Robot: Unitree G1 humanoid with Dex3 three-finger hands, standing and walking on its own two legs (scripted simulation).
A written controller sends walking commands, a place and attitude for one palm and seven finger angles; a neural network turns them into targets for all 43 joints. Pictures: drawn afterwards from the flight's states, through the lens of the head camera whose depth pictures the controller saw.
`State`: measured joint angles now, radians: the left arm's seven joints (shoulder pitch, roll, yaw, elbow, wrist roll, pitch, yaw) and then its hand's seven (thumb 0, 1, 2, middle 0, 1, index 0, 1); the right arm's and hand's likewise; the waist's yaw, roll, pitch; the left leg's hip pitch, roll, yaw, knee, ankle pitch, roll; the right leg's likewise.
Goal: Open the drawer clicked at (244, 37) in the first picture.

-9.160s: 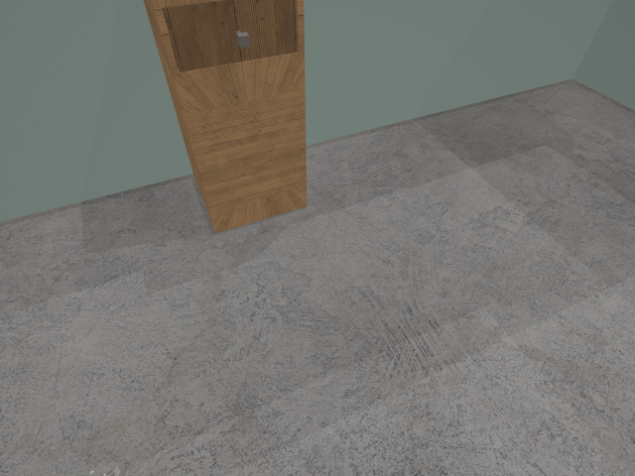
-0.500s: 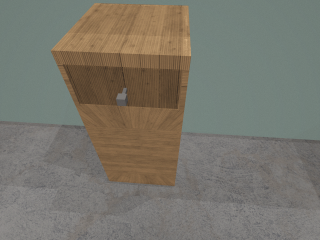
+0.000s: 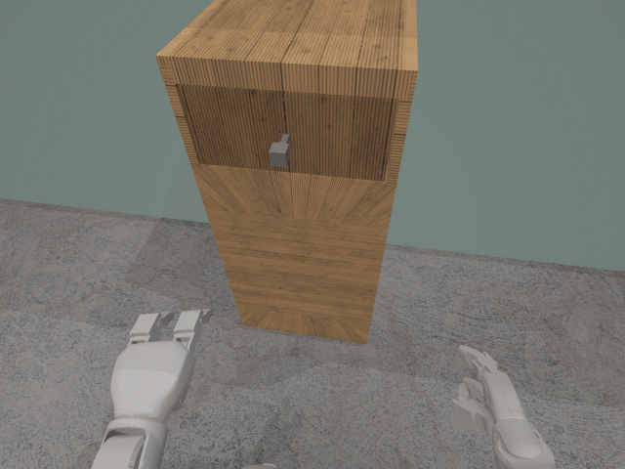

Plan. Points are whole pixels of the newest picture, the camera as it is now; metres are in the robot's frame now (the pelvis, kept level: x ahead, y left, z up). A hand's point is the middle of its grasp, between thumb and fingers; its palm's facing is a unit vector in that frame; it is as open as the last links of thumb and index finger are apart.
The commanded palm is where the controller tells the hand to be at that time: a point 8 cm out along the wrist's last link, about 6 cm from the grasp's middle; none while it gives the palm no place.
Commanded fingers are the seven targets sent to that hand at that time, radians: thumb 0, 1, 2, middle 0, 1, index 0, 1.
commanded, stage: raise the hand with hooked fingers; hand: left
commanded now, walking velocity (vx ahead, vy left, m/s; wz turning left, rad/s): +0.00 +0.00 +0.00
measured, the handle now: (282, 148) +0.62 +0.16 +0.07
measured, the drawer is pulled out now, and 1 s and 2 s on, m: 0.00 0.00 0.00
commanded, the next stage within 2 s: move the hooked fingers above the handle in 1.38 s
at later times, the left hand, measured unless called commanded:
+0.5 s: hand (146, 294) +0.28 +0.26 +0.08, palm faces +0.08 -0.11 -0.99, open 12.1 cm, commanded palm +0.25 +0.25 +0.15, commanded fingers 0.00 -0.31 0.38 -0.29 -1.08 -0.29 -1.08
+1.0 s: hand (127, 210) +0.33 +0.27 +0.18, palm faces +0.07 -0.05 -1.00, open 13.8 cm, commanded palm +0.30 +0.27 +0.23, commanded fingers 0.00 -0.50 0.30 -0.30 -1.20 -0.30 -1.20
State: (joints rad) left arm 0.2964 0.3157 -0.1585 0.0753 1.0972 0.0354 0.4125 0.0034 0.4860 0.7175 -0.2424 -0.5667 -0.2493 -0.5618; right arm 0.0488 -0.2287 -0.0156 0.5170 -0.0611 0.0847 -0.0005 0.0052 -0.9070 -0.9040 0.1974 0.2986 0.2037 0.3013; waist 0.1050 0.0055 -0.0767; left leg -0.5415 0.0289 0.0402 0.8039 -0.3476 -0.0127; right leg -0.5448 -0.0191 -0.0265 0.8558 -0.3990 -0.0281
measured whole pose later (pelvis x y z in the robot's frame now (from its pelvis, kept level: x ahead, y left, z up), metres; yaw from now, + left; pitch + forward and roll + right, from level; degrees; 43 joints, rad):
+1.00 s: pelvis +0.03 +0.02 +0.04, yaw +1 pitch -2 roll +0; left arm -0.16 0.54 -0.03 -0.01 0.86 0.02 -0.07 0.00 -0.48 0.30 -0.32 -1.20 -0.32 -1.19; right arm 0.08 -0.26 0.02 0.63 0.01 0.13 -0.03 0.01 -0.91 -0.90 0.20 0.30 0.21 0.30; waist 0.09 0.10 0.02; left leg -0.18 0.00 0.02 0.41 -0.20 0.01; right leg -0.16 -0.03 -0.05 0.42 -0.24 0.01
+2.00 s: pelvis +0.03 +0.02 +0.04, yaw +1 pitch +3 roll +0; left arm -0.48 0.47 -0.14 0.37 0.92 0.00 -0.03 0.00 -0.49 0.30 -0.31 -1.20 -0.32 -1.20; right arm 0.19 -0.27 -0.01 0.66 0.03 0.15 -0.03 0.00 -0.91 -0.90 0.20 0.30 0.21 0.30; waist 0.04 0.07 -0.01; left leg -0.27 0.00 0.04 0.43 -0.20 0.01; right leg -0.26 -0.04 -0.03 0.46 -0.24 0.01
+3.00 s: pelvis +0.05 +0.01 +0.02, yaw -1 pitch +15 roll +0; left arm -1.07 0.42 -0.13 1.13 1.04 0.06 0.15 0.00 -0.48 0.30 -0.31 -1.20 -0.32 -1.20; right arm 0.36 -0.27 -0.05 0.72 0.01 0.12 -0.03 0.00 -0.91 -0.90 0.20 0.30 0.21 0.30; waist -0.15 0.06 -0.10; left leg -0.55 0.03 0.06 0.59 -0.29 0.00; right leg -0.55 0.00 -0.01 0.60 -0.31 -0.01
